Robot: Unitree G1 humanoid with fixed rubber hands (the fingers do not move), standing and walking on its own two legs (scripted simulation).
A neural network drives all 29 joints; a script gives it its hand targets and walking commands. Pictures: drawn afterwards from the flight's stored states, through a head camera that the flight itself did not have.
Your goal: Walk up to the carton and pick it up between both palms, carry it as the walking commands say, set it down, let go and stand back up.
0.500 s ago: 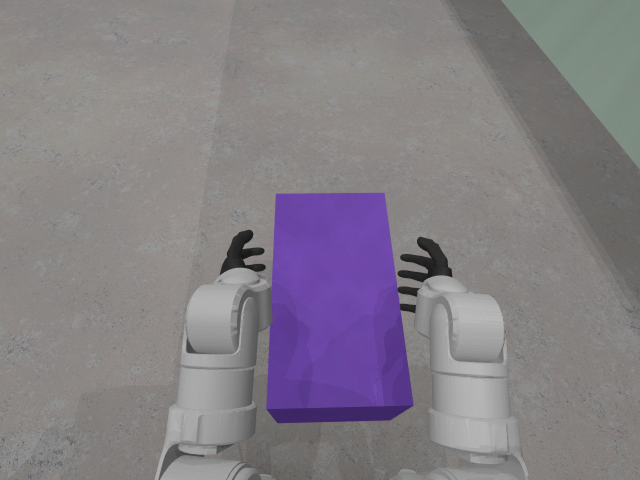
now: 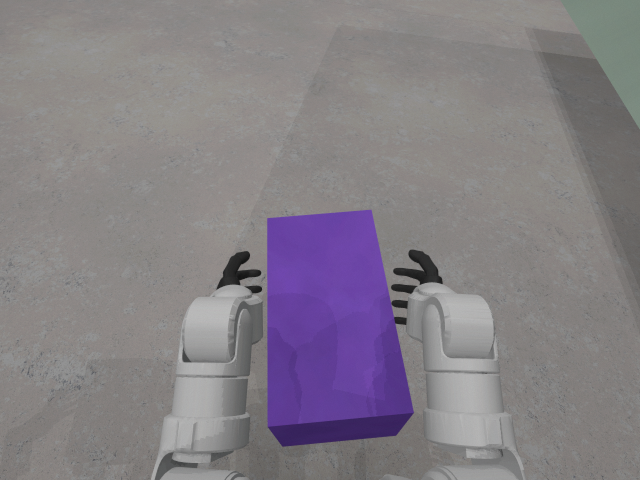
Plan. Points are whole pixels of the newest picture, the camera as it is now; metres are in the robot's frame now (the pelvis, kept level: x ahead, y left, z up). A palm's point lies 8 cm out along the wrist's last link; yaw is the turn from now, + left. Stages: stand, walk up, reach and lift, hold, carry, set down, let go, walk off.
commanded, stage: carry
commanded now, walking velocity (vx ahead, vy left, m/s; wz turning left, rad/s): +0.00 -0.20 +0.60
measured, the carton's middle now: (329, 322) +0.34 +0.01 -0.03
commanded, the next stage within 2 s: none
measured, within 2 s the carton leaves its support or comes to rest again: neither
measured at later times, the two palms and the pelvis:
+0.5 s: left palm (280, 361) +0.23 +0.06 +0.09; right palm (487, 324) +0.28 -0.16 +0.09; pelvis -0.05 -0.12 +0.00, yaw +18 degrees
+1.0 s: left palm (346, 455) +0.14 +0.00 +0.08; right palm (519, 348) +0.27 -0.21 +0.07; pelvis -0.06 -0.26 +0.00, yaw +35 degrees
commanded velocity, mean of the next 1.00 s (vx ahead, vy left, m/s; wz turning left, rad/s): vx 0.00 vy -0.20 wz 0.60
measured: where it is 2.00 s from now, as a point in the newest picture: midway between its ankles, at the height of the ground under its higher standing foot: outside the picture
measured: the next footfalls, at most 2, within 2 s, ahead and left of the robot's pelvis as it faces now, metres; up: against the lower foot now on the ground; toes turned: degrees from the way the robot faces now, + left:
right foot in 0.22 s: +0.04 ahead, -0.21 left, +0.00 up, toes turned +1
left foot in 0.52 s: -0.06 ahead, -0.03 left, +0.00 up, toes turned +27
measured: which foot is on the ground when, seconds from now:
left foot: down 0.00-0.22, up 0.24-0.50, down 0.52-0.86, up 0.88-1.00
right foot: up 0.00-0.20, down 0.22-0.52, up 0.54-0.84, down 0.86-1.00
